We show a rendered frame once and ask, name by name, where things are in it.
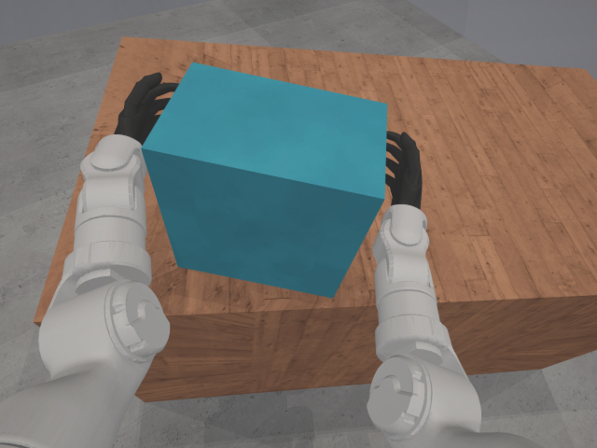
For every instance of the robot right forearm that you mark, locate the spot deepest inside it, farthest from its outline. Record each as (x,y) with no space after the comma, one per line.
(405,295)

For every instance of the carton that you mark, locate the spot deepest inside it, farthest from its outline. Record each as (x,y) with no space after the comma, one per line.
(267,181)

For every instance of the right robot upper arm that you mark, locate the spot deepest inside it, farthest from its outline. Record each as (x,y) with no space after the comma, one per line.
(416,403)

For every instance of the left robot hand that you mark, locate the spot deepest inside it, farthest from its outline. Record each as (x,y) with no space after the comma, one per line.
(136,119)

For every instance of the pedestal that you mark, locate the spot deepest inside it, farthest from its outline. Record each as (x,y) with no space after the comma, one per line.
(508,154)

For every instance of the right robot hand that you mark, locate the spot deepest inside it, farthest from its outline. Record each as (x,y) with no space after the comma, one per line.
(406,187)

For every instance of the left robot upper arm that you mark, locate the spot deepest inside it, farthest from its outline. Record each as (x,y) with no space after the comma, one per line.
(98,347)

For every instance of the robot left forearm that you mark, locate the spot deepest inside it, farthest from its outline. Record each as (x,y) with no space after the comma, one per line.
(110,228)

